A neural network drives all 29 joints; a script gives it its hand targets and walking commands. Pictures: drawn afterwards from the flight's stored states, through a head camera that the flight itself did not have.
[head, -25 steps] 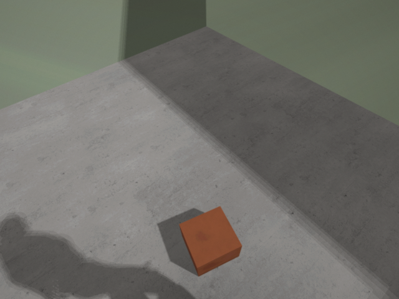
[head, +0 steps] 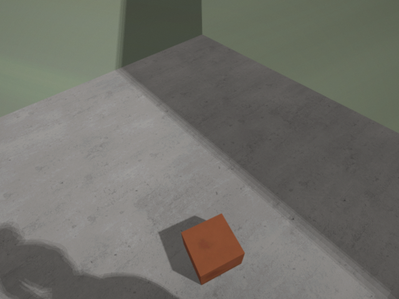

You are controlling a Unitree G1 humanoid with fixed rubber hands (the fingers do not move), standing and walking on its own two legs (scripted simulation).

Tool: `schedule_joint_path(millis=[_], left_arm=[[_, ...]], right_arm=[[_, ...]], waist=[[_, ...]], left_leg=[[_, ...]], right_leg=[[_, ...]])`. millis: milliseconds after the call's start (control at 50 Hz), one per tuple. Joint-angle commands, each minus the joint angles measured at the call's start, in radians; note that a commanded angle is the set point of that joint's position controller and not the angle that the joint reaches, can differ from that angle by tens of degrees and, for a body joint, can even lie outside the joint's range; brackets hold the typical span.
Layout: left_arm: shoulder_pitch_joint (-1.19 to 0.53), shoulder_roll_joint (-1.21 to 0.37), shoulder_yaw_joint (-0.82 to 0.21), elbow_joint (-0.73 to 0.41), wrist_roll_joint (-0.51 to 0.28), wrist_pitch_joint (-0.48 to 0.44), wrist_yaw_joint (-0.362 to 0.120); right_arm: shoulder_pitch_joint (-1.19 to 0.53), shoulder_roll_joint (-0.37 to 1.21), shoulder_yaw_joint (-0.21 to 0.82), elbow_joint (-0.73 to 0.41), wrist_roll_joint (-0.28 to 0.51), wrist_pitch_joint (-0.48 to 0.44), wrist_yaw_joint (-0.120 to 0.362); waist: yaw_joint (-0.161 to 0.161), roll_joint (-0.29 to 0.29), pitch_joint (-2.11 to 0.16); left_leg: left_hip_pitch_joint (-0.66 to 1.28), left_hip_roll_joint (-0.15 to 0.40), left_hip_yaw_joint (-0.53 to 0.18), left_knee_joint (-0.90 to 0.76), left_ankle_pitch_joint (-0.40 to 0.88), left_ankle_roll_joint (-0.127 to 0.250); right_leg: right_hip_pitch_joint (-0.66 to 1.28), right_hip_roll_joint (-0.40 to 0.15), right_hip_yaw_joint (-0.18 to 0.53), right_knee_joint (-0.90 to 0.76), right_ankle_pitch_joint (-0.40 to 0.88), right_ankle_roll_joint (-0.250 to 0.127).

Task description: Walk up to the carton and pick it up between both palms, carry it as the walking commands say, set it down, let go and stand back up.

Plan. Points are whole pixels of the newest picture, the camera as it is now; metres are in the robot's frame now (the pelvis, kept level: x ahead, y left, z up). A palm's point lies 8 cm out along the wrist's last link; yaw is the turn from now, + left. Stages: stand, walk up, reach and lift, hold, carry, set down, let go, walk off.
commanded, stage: walk up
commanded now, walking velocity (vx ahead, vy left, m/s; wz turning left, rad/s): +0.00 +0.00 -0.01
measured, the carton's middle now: (211, 248) +0.45 +0.00 -0.70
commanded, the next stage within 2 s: stand in 1.64 s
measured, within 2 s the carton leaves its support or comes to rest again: neither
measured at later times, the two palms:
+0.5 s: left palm out of the picture +0.00 +0.21 -0.15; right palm out of the picture -0.01 -0.23 -0.14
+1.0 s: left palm out of the picture +0.04 +0.10 -0.12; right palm (396, 287) +0.18 -0.40 -0.14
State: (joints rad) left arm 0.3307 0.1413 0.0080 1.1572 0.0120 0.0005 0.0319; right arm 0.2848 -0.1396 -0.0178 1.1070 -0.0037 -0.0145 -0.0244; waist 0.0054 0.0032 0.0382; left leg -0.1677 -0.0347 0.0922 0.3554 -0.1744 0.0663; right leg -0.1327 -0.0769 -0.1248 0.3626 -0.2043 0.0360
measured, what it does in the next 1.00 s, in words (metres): steps to the right, turning left: right foot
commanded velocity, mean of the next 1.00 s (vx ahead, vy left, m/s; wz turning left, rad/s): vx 0.03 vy -0.14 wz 0.27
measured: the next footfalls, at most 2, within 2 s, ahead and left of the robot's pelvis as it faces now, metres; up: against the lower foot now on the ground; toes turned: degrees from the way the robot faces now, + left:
right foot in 0.84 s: +0.09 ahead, -0.26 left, +0.00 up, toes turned +9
left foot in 1.34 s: +0.04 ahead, -0.05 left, +0.00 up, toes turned +20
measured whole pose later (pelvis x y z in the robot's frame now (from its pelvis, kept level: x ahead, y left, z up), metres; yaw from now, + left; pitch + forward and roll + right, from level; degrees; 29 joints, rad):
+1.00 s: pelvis +0.05 -0.15 +0.00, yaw +18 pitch +2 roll +0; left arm 0.24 0.16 0.03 0.92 0.03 0.00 0.03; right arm 0.24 -0.28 -0.12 0.92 -0.04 0.03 -0.03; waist -0.02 0.07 0.02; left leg -0.55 0.02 0.02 1.15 -0.48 -0.01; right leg -0.20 -0.05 -0.14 0.44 -0.28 0.01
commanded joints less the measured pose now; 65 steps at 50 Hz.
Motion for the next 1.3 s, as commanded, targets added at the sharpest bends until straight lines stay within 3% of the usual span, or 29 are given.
schedule_joint_path(millis=[0, 60, 80, 120, 380, 400, 420, 440, 460, 480, 500, 540, 560, 580, 660, 700, 740, 760, 780, 800, 820, 860, 900, 920, 1040, 1140, 1220, 1240, 1280], left_arm=[[0.066, 0.052, 0.001, -0.008, -0.001, -0.007, 0.007], [0.083, 0.058, 0.001, 0.000, 0.000, -0.008, 0.011], [0.092, 0.052, -0.002, 0.001, -0.003, -0.010, 0.010], [0.094, 0.066, 0.004, 0.005, -0.001, -0.014, 0.011], [0.091, 0.052, 0.004, 0.003, 0.001, -0.012, 0.016], [0.038, 0.075, 0.029, -0.024, -0.006, -0.011, 0.021], [-0.043, 0.206, 0.115, -0.076, 0.034, 0.037, 0.004], [-0.100, 0.166, 0.109, -0.103, 0.055, 0.051, 0.004], [-0.103, 0.140, 0.102, -0.107, 0.067, 0.053, -0.006], [-0.121, 0.113, 0.090, -0.133, 0.044, 0.047, -0.010], [-0.165, 0.119, 0.087, -0.162, 0.044, 0.047, -0.021], [-0.213, 0.128, 0.093, -0.218, 0.034, 0.044, -0.032], [-0.203, 0.118, 0.087, -0.217, 0.021, 0.040, -0.036], [-0.171, 0.116, 0.083, -0.216, 0.010, 0.043, -0.042], [-0.203, 0.112, 0.064, -0.272, -0.010, 0.059, -0.041], [-0.183, 0.123, 0.055, -0.287, -0.016, 0.060, -0.041], [-0.121, 0.114, 0.050, -0.274, -0.020, 0.053, -0.029], [-0.051, 0.136, 0.054, -0.249, -0.026, 0.044, -0.021], [-0.002, 0.199, 0.065, -0.238, -0.011, 0.026, -0.015], [0.059, 0.279, 0.078, -0.238, -0.007, 0.014, -0.015], [0.001, 0.319, 0.072, -0.280, 0.000, 0.005, -0.013], [-0.088, 0.256, 0.074, -0.274, 0.009, 0.000, -0.009], [-0.121, 0.180, 0.045, -0.288, 0.010, -0.015, 0.000], [-0.129, 0.164, 0.044, -0.300, 0.017, -0.020, 0.006], [0.020, 0.150, 0.062, -0.230, 0.027, -0.042, 0.015], [0.098, 0.229, 0.091, -0.226, 0.019, -0.041, 0.002], [0.184, 0.275, 0.113, -0.197, 0.011, -0.022, 0.010], [0.181, 0.273, 0.116, -0.198, 0.015, -0.018, 0.013], [0.112, 0.263, 0.111, -0.212, 0.003, -0.012, 0.014]], right_arm=[[0.063, -0.088, -0.008, -0.013, -0.001, -0.007, -0.005], [0.074, -0.080, -0.002, -0.007, 0.003, -0.007, -0.001], [0.064, -0.070, 0.000, -0.007, 0.003, -0.007, -0.003], [0.061, -0.081, -0.005, -0.001, -0.003, -0.008, -0.004], [0.091, -0.061, 0.006, 0.025, -0.003, -0.015, -0.013], [0.074, -0.101, -0.052, 0.008, -0.019, -0.011, -0.019], [0.349, -0.289, -0.106, 0.044, -0.031, 0.020, -0.061], [0.374, -0.312, -0.124, 0.053, -0.038, 0.030, -0.074], [0.338, -0.292, -0.115, 0.043, -0.038, 0.040, -0.082], [0.264, -0.263, -0.117, 0.004, -0.045, 0.036, -0.077], [0.263, -0.239, -0.114, -0.002, -0.052, 0.039, -0.074], [0.224, -0.224, -0.112, -0.034, -0.056, 0.039, -0.068], [0.187, -0.193, -0.103, -0.059, -0.054, 0.034, -0.055], [0.150, -0.188, -0.101, -0.078, -0.050, 0.032, -0.045], [0.163, -0.235, -0.113, -0.103, -0.051, 0.030, -0.039], [0.120, -0.281, -0.126, -0.119, -0.052, 0.028, -0.039], [0.073, -0.287, -0.127, -0.141, -0.040, 0.034, -0.035], [0.050, -0.270, -0.124, -0.153, -0.027, 0.030, -0.035], [0.053, -0.225, -0.109, -0.163, -0.025, 0.027, -0.032], [0.049, -0.182, -0.100, -0.206, -0.033, 0.022, -0.032], [0.056, -0.144, -0.097, -0.232, -0.050, 0.020, -0.029], [0.051, -0.148, -0.102, -0.223, -0.048, 0.034, -0.022], [0.050, -0.163, -0.105, -0.204, -0.046, 0.042, -0.006], [0.070, -0.152, -0.102, -0.205, -0.036, 0.049, 0.005], [-0.091, -0.123, -0.070, -0.262, -0.023, 0.060, 0.028], [-0.198, -0.133, -0.059, -0.277, -0.018, 0.056, 0.035], [-0.268, -0.143, -0.062, -0.286, -0.019, 0.061, 0.048], [-0.259, -0.135, -0.058, -0.278, -0.015, 0.057, 0.051], [-0.194, -0.141, -0.053, -0.248, -0.018, 0.041, 0.050]], waist=[[-0.007, -0.002, 0.035], [-0.005, -0.034, 0.021], [-0.002, -0.004, 0.018], [-0.002, -0.009, 0.034], [-0.009, -0.003, 0.019], [-0.028, 0.003, 0.054], [-0.153, -0.055, 0.106], [-0.141, 0.055, 0.154], [-0.118, -0.026, 0.091], [-0.093, 0.021, 0.068], [-0.089, 0.046, 0.042], [-0.075, 0.174, -0.005], [-0.063, 0.208, -0.027], [-0.055, 0.261, -0.023], [-0.076, 0.301, 0.003], [-0.053, 0.334, 0.004], [-0.025, 0.331, -0.010], [0.015, 0.269, -0.032], [0.022, 0.088, -0.078], [0.073, -0.180, -0.117], [0.047, -0.257, -0.115], [0.006, -0.263, -0.065], [-0.044, -0.123, -0.021], [-0.061, -0.131, -0.034], [-0.014, -0.253, -0.014], [0.028, -0.158, -0.056], [0.066, -0.142, -0.060], [0.065, -0.170, -0.094], [0.006, -0.076, -0.130]], left_leg=[[-0.043, 0.155, -0.161, -0.119, -0.027, -0.031], [-0.026, 0.157, -0.162, -0.106, 0.019, -0.032], [-0.016, 0.150, -0.157, -0.101, 0.006, -0.029], [-0.003, 0.142, -0.134, -0.077, 0.093, -0.036], [0.004, 0.143, -0.122, -0.053, 0.181, -0.034], [-0.020, 0.177, -0.161, -0.040, 0.178, -0.043], [0.109, 0.444, -0.572, -0.145, 0.125, 0.022], [0.106, 0.562, -0.687, -0.119, 0.409, 0.102], [0.118, 0.544, -0.632, -0.078, 0.341, 0.135], [0.077, 0.466, -0.511, -0.037, 0.354, 0.104], [0.058, 0.411, -0.478, -0.034, 0.246, 0.067], [0.033, 0.328, -0.431, -0.034, 0.082, 0.040], [-0.032, 0.283, -0.400, -0.068, -0.132, 0.037], [-0.089, 0.258, -0.382, -0.083, -0.184, 0.034], [-0.178, 0.267, -0.427, -0.120, -0.146, 0.053], [-0.237, 0.271, -0.436, -0.102, -0.171, 0.042], [-0.268, 0.234, -0.420, -0.049, -0.142, 0.009], [-0.330, 0.200, -0.392, 0.029, -0.152, -0.015], [-0.405, 0.124, -0.326, 0.152, -0.234, -0.042], [-0.511, 0.019, -0.177, 0.411, -0.390, -0.071], [-0.563, 0.016, -0.103, 0.634, -0.516, -0.084], [-0.539, 0.089, -0.106, 0.834, -0.454, -0.076], [-0.442, 0.091, -0.110, 0.880, -0.328, -0.065], [-0.415, 0.084, -0.098, 0.893, -0.275, -0.074], [-0.358, 0.057, -0.052, 0.524, -0.180, -0.083], [-0.281, 0.034, -0.043, 0.322, -0.244, -0.055], [-0.335, 0.041, -0.058, 0.256, -0.230, -0.049], [-0.302, 0.039, -0.067, 0.218, -0.204, -0.047], [-0.082, 0.040, -0.055, 0.038, 0.019, -0.022]], right_leg=[[-0.010, -0.065, 0.077, -0.049, 0.042, -0.014], [-0.008, -0.062, 0.073, -0.051, 0.041, -0.007], [-0.018, -0.062, 0.076, -0.042, 0.026, -0.011], [-0.026, -0.068, 0.078, -0.052, 0.061, -0.006], [0.008, -0.067, 0.087, -0.057, 0.094, -0.013], [-0.042, -0.062, 0.021, 0.017, 0.066, 0.000], [-0.315, 0.087, -0.099, 0.362, -0.304, 0.030], [-0.485, 0.028, 0.059, 0.588, -0.337, 0.053], [-0.508, -0.010, 0.109, 0.683, -0.312, 0.055], [-0.498, -0.027, 0.135, 0.697, -0.252, 0.045], [-0.500, -0.015, 0.140, 0.740, -0.176, 0.026], [-0.468, -0.007, 0.151, 0.724, -0.106, 0.011], [-0.418, 0.002, 0.135, 0.674, -0.085, 0.017], [-0.372, 0.028, 0.099, 0.651, -0.077, 0.027], [-0.290, 0.060, 0.071, 0.465, -0.164, 0.037], [-0.196, 0.051, 0.093, 0.337, -0.191, 0.021], [-0.072, 0.097, 0.057, 0.153, -0.158, 0.018], [0.066, 0.076, 0.059, 0.015, -0.075, 0.006], [0.189, -0.007, 0.106, -0.057, -0.069, -0.003], [0.242, -0.207, 0.292, -0.160, -0.174, -0.046], [0.161, -0.351, 0.429, -0.154, -0.141, -0.092], [0.050, -0.333, 0.351, -0.124, 0.149, -0.193], [-0.045, -0.223, 0.171, -0.077, 0.366, -0.158], [-0.044, -0.199, 0.137, -0.066, 0.443, -0.139], [0.072, -0.198, 0.103, -0.022, 0.654, -0.152], [0.151, -0.306, 0.182, 0.035, 0.783, -0.189], [0.240, -0.390, 0.235, 0.082, 0.840, -0.202], [0.251, -0.370, 0.202, 0.106, 0.822, -0.192], [0.125, -0.273, 0.061, 0.220, 0.786, -0.120]])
